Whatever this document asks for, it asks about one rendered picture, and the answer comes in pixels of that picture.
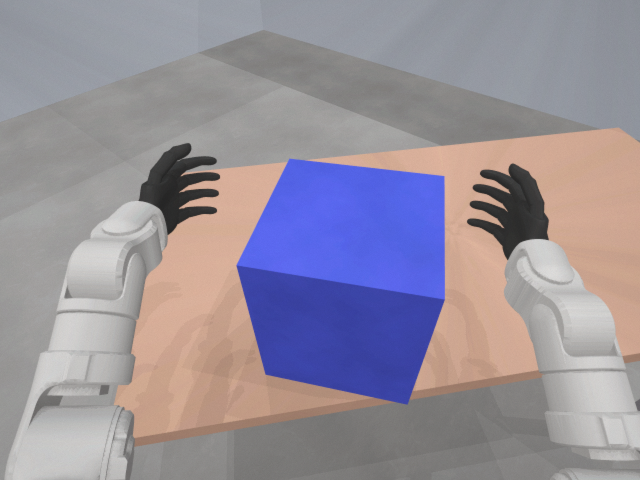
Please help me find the robot right forearm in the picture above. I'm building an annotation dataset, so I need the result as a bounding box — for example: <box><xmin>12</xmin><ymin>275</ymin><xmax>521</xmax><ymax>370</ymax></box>
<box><xmin>504</xmin><ymin>239</ymin><xmax>640</xmax><ymax>469</ymax></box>

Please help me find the robot left hand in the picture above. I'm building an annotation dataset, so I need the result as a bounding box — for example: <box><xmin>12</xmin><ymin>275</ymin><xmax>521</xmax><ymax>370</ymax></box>
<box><xmin>139</xmin><ymin>143</ymin><xmax>220</xmax><ymax>235</ymax></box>

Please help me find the left robot upper arm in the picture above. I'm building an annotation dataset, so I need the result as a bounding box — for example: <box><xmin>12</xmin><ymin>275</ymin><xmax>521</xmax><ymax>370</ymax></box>
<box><xmin>12</xmin><ymin>405</ymin><xmax>135</xmax><ymax>480</ymax></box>

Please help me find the table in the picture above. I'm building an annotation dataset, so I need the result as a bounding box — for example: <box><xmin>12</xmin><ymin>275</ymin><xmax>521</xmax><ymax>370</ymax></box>
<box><xmin>114</xmin><ymin>128</ymin><xmax>640</xmax><ymax>447</ymax></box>

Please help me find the robot left forearm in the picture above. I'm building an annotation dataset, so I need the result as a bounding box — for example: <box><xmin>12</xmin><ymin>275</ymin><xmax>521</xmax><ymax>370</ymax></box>
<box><xmin>4</xmin><ymin>201</ymin><xmax>168</xmax><ymax>480</ymax></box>

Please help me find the carton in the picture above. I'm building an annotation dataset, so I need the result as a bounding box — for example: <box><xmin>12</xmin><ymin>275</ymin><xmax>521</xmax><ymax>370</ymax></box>
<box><xmin>236</xmin><ymin>159</ymin><xmax>445</xmax><ymax>405</ymax></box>

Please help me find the robot right hand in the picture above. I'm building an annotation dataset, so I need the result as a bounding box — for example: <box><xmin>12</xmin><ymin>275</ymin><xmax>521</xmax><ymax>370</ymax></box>
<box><xmin>467</xmin><ymin>164</ymin><xmax>549</xmax><ymax>260</ymax></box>

